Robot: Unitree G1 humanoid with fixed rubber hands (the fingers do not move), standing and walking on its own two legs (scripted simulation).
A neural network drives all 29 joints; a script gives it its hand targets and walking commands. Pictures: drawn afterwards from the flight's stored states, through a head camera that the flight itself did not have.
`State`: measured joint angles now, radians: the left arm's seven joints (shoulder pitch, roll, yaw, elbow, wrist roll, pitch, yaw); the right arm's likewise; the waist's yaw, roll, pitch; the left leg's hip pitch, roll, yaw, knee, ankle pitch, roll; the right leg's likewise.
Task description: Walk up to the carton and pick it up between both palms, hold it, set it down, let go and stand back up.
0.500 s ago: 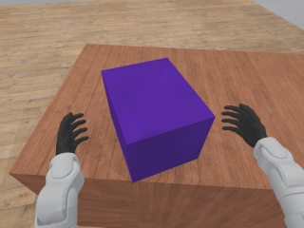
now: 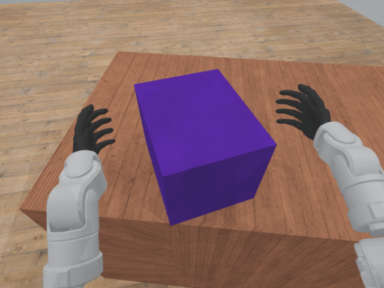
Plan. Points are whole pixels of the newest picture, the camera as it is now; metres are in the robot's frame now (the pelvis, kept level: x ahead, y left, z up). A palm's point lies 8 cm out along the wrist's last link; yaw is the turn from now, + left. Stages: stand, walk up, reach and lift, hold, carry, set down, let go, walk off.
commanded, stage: reach and lift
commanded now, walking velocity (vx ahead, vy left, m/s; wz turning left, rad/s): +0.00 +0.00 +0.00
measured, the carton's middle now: (195, 143) +0.42 +0.04 +0.06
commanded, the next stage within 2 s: none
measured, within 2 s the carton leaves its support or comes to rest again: neither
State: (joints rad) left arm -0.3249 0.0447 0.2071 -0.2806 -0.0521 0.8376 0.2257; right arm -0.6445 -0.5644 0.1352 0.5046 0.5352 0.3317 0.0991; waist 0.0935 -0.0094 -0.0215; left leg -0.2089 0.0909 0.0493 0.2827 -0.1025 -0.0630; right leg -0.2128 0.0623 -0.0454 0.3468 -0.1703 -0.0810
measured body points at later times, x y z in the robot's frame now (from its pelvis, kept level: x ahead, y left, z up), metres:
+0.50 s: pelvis +0.01 +0.01 +0.00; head +0.05 +0.00 +0.45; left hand +0.36 +0.25 +0.18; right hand +0.49 -0.16 +0.19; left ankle +0.02 +0.17 -0.75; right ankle +0.01 -0.06 -0.75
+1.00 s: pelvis +0.01 +0.02 +0.00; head +0.06 +0.02 +0.45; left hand +0.37 +0.26 +0.14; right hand +0.51 -0.10 +0.16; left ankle +0.02 +0.17 -0.75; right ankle +0.01 -0.06 -0.75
